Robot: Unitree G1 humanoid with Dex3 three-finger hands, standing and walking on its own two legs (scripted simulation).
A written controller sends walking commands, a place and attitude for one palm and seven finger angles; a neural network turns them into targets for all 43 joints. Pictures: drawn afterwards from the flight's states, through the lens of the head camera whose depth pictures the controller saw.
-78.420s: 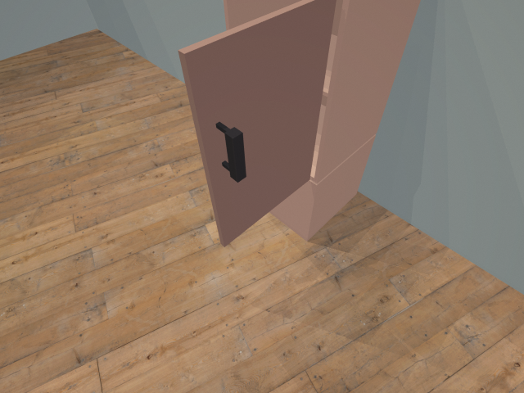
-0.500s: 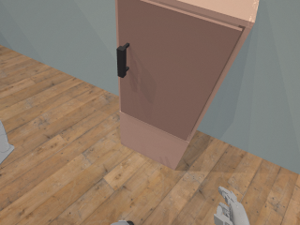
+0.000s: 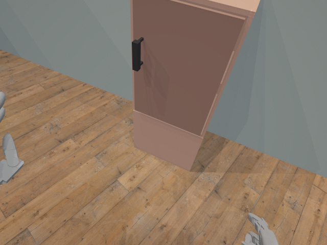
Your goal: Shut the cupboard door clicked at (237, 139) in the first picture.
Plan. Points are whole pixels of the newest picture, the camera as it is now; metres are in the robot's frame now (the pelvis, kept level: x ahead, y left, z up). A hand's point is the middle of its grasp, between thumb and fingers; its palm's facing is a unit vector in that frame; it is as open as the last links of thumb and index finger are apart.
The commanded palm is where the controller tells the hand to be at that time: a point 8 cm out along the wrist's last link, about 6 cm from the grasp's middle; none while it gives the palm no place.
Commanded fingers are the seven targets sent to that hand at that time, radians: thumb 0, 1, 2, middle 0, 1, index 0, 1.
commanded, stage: stop stepping back and stand still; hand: left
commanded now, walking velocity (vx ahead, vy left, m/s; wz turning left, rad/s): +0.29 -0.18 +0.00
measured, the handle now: (138, 53) +0.81 +0.14 +0.04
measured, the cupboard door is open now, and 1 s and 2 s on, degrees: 0 0 0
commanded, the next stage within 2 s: let the arm hang, fingers relaxed in 0.72 s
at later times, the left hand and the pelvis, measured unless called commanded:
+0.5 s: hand out of the picture +0.14 +0.29 +0.17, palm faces +0.48 -0.81 -0.33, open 7.4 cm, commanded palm +0.07 +0.32 +0.18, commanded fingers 0.00 0.90 0.90 -0.20 -0.30 -0.20 -0.30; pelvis -0.07 +0.02 -0.01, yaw -1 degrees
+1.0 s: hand out of the picture +0.10 +0.23 -0.09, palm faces +0.07 -0.95 -0.31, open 7.4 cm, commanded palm none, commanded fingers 0.00 0.90 0.90 -0.20 -0.30 -0.20 -0.30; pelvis -0.07 +0.02 -0.01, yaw +0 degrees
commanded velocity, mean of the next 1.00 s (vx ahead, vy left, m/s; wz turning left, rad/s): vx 0.11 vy -0.02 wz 0.00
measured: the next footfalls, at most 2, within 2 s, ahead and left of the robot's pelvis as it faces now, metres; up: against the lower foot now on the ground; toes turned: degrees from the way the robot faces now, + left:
right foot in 0.16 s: -0.05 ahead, -0.08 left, +0.00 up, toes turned -3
left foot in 0.38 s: +0.04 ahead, +0.11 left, +0.00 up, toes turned +1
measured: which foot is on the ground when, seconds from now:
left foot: down 0.00-0.22, up 0.24-0.36, down 0.38-1.00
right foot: up 0.00-0.14, down 0.16-1.00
